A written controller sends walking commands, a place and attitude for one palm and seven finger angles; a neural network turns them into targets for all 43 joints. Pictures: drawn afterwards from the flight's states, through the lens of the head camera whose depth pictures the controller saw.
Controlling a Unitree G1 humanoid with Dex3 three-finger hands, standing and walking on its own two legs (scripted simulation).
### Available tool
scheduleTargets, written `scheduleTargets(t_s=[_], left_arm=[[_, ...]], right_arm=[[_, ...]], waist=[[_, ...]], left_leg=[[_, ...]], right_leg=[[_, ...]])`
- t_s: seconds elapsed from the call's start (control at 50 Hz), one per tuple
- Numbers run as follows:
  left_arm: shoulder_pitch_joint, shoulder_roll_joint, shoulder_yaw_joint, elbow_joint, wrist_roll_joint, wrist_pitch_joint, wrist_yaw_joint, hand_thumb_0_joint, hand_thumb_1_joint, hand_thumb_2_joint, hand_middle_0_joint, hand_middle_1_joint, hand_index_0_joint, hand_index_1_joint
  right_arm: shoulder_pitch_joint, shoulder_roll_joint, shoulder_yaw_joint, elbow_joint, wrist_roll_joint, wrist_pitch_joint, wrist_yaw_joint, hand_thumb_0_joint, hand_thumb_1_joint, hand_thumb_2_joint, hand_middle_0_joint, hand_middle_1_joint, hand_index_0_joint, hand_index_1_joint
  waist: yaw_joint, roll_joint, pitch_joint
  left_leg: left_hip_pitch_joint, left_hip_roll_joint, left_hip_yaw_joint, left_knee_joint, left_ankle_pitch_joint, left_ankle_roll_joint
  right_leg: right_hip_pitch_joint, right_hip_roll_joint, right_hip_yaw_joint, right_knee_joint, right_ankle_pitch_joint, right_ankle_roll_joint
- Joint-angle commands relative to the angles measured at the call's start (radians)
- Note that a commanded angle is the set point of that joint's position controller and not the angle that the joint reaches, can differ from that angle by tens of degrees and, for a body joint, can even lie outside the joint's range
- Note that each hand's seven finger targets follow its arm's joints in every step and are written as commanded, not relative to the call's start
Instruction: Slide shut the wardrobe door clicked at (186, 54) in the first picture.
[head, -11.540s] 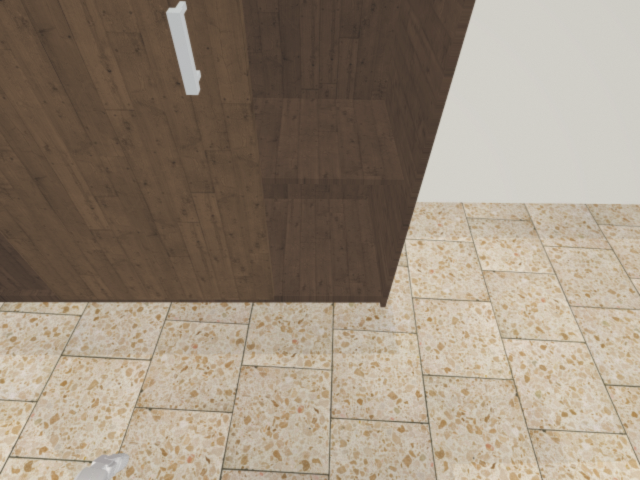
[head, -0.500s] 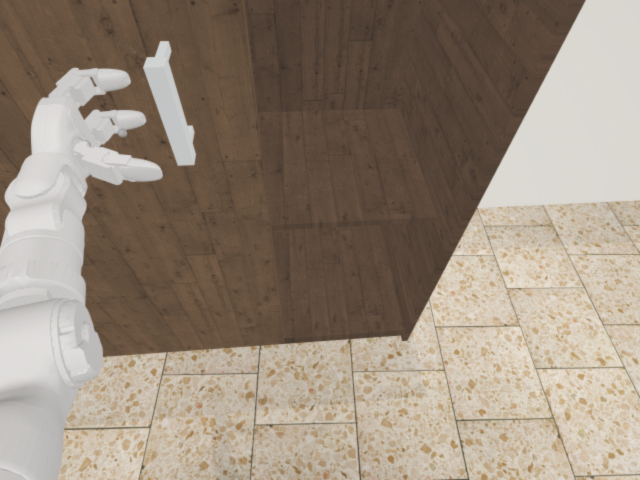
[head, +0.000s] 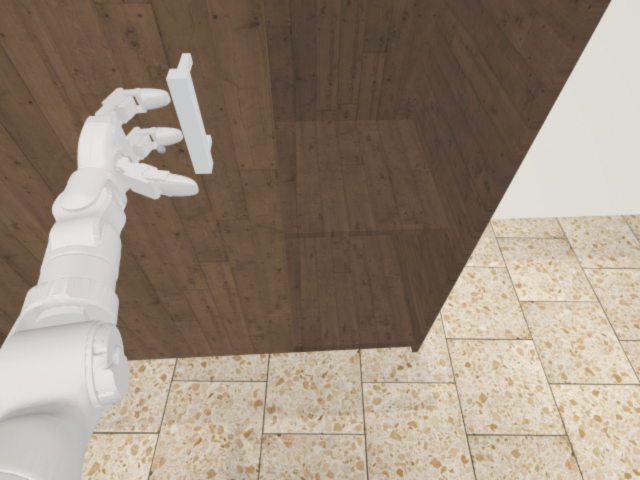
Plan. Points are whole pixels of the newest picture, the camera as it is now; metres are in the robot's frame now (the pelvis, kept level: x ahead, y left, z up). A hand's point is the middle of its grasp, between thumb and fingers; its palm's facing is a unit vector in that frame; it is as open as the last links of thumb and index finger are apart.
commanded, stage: feel for the door with the fingertips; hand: left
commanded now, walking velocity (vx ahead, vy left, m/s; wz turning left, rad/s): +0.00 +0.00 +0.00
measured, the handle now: (195, 116) +0.54 +0.15 +0.17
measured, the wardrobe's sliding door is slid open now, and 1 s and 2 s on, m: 0.39 0.39 0.39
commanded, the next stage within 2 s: slide the fingers in behind the handle in 0.76 s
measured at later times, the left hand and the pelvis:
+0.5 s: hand (174, 137) +0.49 +0.17 +0.18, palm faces +0.04 -1.00 +0.01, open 14.0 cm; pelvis +0.00 +0.00 +0.00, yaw +0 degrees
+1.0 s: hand (178, 131) +0.49 +0.16 +0.18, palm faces +0.05 -1.00 +0.00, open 13.8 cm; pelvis -0.01 -0.01 +0.00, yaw -1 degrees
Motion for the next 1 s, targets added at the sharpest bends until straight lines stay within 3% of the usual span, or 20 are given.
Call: scheduleTargets(t_s=[0.0, 0.04, 0.1, 0.18, 0.28, 0.34, 0.38, 0.44, 0.5, 0.56, 0.6, 0.66, 0.68, 0.7, 0.74, 0.78, 0.8, 0.86, 0.92, 0.98], left_arm=[[-0.549, 0.21, 0.02, -0.269, 0.01, -0.089, 0.05, 0.0, -0.5, 0.3, -0.3, -1.2, -0.3, -1.2], [-0.551, 0.228, 0.033, -0.253, 0.013, -0.101, 0.066, 0.0, -0.5, 0.3, -0.3, -1.2, -0.3, -1.2], [-0.587, 0.192, 0.007, -0.235, 0.023, -0.107, 0.074, 0.0, -0.5, 0.3, -0.3, -1.2, -0.3, -1.2], [-0.586, 0.259, 0.057, -0.162, 0.036, -0.102, 0.077, 0.0, -0.5, 0.3, -0.3, -1.2, -0.3, -1.2], [-0.577, 0.214, 0.025, -0.158, 0.038, -0.113, 0.061, 0.0, -0.5, 0.3, -0.3, -1.2, -0.3, -1.2], [-0.561, 0.207, 0.027, -0.132, 0.02, -0.111, 0.049, 0.0, -0.5, 0.3, -0.3, -1.2, -0.3, -1.2], [-0.56, 0.249, 0.058, -0.123, 0.021, -0.104, 0.043, 0.0, -0.5, 0.3, -0.3, -1.2, -0.3, -1.2], [-0.597, 0.216, 0.019, -0.126, 0.03, -0.102, 0.046, 0.0, -0.5, 0.3, -0.3, -1.2, -0.3, -1.2], [-0.633, 0.238, 0.029, -0.169, 0.043, -0.124, 0.058, 0.0, -0.5, 0.3, -0.3, -1.2, -0.3, -1.2], [-0.649, 0.252, 0.049, -0.186, 0.035, -0.143, 0.067, 0.0, -0.5, 0.3, -0.3, -1.2, -0.3, -1.2], [-0.638, 0.258, 0.057, -0.16, 0.036, -0.142, 0.067, 0.0, -0.5, 0.3, -0.3, -1.2, -0.3, -1.2], [-0.639, 0.256, 0.034, -0.066, 0.053, -0.118, 0.066, 0.0, -0.5, 0.3, -0.3, -1.2, -0.3, -1.2], [-0.648, 0.256, 0.028, -0.047, 0.06, -0.109, 0.065, 0.0, -0.5, 0.3, -0.3, -1.2, -0.3, -1.2], [-0.657, 0.284, 0.048, -0.028, 0.063, -0.103, 0.068, 0.0, -0.5, 0.3, -0.3, -1.2, -0.3, -1.2], [-0.675, 0.33, 0.072, -0.024, 0.065, -0.108, 0.07, 0.0, -0.5, 0.3, -0.3, -1.2, -0.3, -1.2], [-0.701, 0.332, 0.072, -0.012, 0.065, -0.122, 0.067, 0.0, -0.5, 0.3, -0.3, -1.2, -0.3, -1.2], [-0.73, 0.297, 0.041, -0.042, 0.064, -0.135, 0.061, 0.0, -0.5, 0.3, -0.3, -1.2, -0.3, -1.2], [-0.696, 0.34, 0.081, -0.012, 0.063, -0.154, 0.055, 0.0, -0.5, 0.3, -0.3, -1.2, -0.3, -1.2], [-0.703, 0.305, 0.058, -0.029, 0.054, -0.158, 0.042, 0.0, -0.5, 0.3, -0.3, -1.2, -0.3, -1.2], [-0.636, 0.332, 0.09, -0.069, 0.047, -0.163, 0.033, 0.0, -0.5, 0.3, -0.3, -1.2, -0.3, -1.2]], right_arm=[[0.071, -0.142, -0.058, -0.08, -0.005, -0.041, -0.007, 0.0, -0.9, -0.9, 0.2, 0.3, 0.2, 0.3], [0.076, -0.145, -0.057, -0.072, -0.008, -0.04, -0.006, 0.0, -0.9, -0.9, 0.2, 0.3, 0.2, 0.3], [0.068, -0.138, -0.055, -0.068, -0.005, -0.047, -0.005, 0.0, -0.9, -0.9, 0.2, 0.3, 0.2, 0.3], [0.082, -0.144, -0.053, -0.063, -0.008, -0.044, -0.008, 0.0, -0.9, -0.9, 0.2, 0.3, 0.2, 0.3], [0.096, -0.14, -0.055, -0.067, -0.011, -0.046, -0.003, 0.0, -0.9, -0.9, 0.2, 0.3, 0.2, 0.3], [0.11, -0.146, -0.059, -0.06, -0.013, -0.039, -0.003, 0.0, -0.9, -0.9, 0.2, 0.3, 0.2, 0.3], [0.115, -0.152, -0.061, -0.061, -0.011, -0.035, -0.005, 0.0, -0.9, -0.9, 0.2, 0.3, 0.2, 0.3], [0.115, -0.145, -0.059, -0.057, -0.01, -0.033, -0.006, 0.0, -0.9, -0.9, 0.2, 0.3, 0.2, 0.3], [0.117, -0.144, -0.06, -0.054, -0.011, -0.037, -0.004, 0.0, -0.9, -0.9, 0.2, 0.3, 0.2, 0.3], [0.125, -0.147, -0.064, -0.045, -0.015, -0.042, -0.002, 0.0, -0.9, -0.9, 0.2, 0.3, 0.2, 0.3], [0.125, -0.148, -0.062, -0.044, -0.016, -0.045, -0.002, 0.0, -0.9, -0.9, 0.2, 0.3, 0.2, 0.3], [0.133, -0.154, -0.057, -0.036, -0.012, -0.04, -0.003, 0.0, -0.9, -0.9, 0.2, 0.3, 0.2, 0.3], [0.134, -0.156, -0.057, -0.036, -0.012, -0.04, -0.003, 0.0, -0.9, -0.9, 0.2, 0.3, 0.2, 0.3], [0.142, -0.161, -0.056, -0.037, -0.014, -0.041, -0.004, 0.0, -0.9, -0.9, 0.2, 0.3, 0.2, 0.3], [0.15, -0.166, -0.056, -0.04, -0.016, -0.038, -0.007, 0.0, -0.9, -0.9, 0.2, 0.3, 0.2, 0.3], [0.152, -0.164, -0.054, -0.042, -0.016, -0.044, -0.008, 0.0, -0.9, -0.9, 0.2, 0.3, 0.2, 0.3], [0.152, -0.159, -0.055, -0.044, -0.018, -0.048, -0.006, 0.0, -0.9, -0.9, 0.2, 0.3, 0.2, 0.3], [0.165, -0.165, -0.056, -0.042, -0.019, -0.047, -0.004, 0.0, -0.9, -0.9, 0.2, 0.3, 0.2, 0.3], [0.162, -0.16, -0.057, -0.043, -0.018, -0.05, -0.002, 0.0, -0.9, -0.9, 0.2, 0.3, 0.2, 0.3], [0.157, -0.16, -0.059, -0.058, -0.016, -0.044, 0.001, 0.0, -0.9, -0.9, 0.2, 0.3, 0.2, 0.3]], waist=[[-0.016, 0.041, -0.338], [-0.013, 0.009, -0.342], [-0.02, 0.045, -0.35], [-0.012, 0.006, -0.351], [-0.013, 0.042, -0.371], [-0.017, -0.005, -0.362], [-0.015, -0.033, -0.354], [-0.026, 0.017, -0.303], [-0.026, 0.076, -0.336], [-0.029, 0.045, -0.384], [-0.026, 0.046, -0.379], [-0.046, 0.001, -0.288], [-0.049, 0.025, -0.264], [-0.048, 0.003, -0.264], [-0.048, -0.007, -0.294], [-0.054, -0.004, -0.307], [-0.066, 0.034, -0.332], [-0.056, 0.005, -0.357], [-0.06, 0.03, -0.358], [-0.027, 0.052, -0.413]], left_leg=[[0.279, 0.031, -0.088, -0.024, 0.413, -0.011], [0.267, 0.031, -0.09, -0.02, 0.411, -0.011], [0.289, 0.031, -0.087, -0.019, 0.412, -0.015], [0.244, 0.026, -0.082, -0.022, 0.395, -0.011], [0.273, 0.028, -0.081, -0.011, 0.451, -0.015], [0.25, 0.03, -0.078, -0.011, 0.452, -0.012], [0.216, 0.026, -0.069, -0.019, 0.415, -0.007], [0.209, 0.024, -0.069, -0.022, 0.385, -0.006], [0.248, 0.026, -0.078, -0.022, 0.377, -0.01], [0.262, 0.026, -0.077, -0.017, 0.386, -0.008], [0.246, 0.023, -0.073, -0.022, 0.364, -0.009], [0.178, 0.022, -0.069, -0.029, 0.302, -0.002], [0.161, 0.02, -0.065, -0.031, 0.274, -0.003], [0.139, 0.018, -0.068, -0.034, 0.245, -0.001], [0.129, 0.018, -0.066, -0.03, 0.246, 0.0], [0.125, 0.015, -0.066, -0.027, 0.238, 0.0], [0.152, 0.016, -0.062, -0.021, 0.253, -0.001], [0.15, 0.02, -0.067, -0.01, 0.267, 0.0], [0.159, 0.017, -0.063, -0.01, 0.27, -0.001], [0.184, 0.016, -0.057, -0.004, 0.329, -0.002]], right_leg=[[0.023, -0.012, 0.028, -0.021, 0.339, 0.011], [0.041, -0.011, 0.029, -0.017, 0.339, 0.008], [0.021, -0.011, 0.033, -0.016, 0.339, 0.009], [0.054, -0.012, 0.036, -0.01, 0.353, 0.01], [0.042, -0.01, 0.035, -0.007, 0.381, 0.009], [0.062, -0.009, 0.033, -0.012, 0.388, 0.008], [0.08, -0.007, 0.037, -0.015, 0.395, 0.014], [0.046, -0.012, 0.035, -0.024, 0.356, 0.009], [0.021, -0.008, 0.04, -0.026, 0.324, 0.008], [0.046, -0.004, 0.042, -0.024, 0.344, 0.011], [0.052, -0.005, 0.043, -0.025, 0.336, 0.012], [0.025, -0.008, 0.042, -0.034, 0.301, 0.015], [0.008, -0.01, 0.044, -0.039, 0.28, 0.016], [0.013, -0.011, 0.046, -0.041, 0.26, 0.017], [0.039, -0.016, 0.052, -0.037, 0.267, 0.016], [0.038, -0.014, 0.058, -0.036, 0.269, 0.019], [0.028, -0.014, 0.06, -0.033, 0.28, 0.021], [0.032, -0.01, 0.061, -0.024, 0.289, 0.021], [0.031, -0.009, 0.059, -0.027, 0.297, 0.021], [0.074, -0.007, 0.058, -0.015, 0.354, 0.017]])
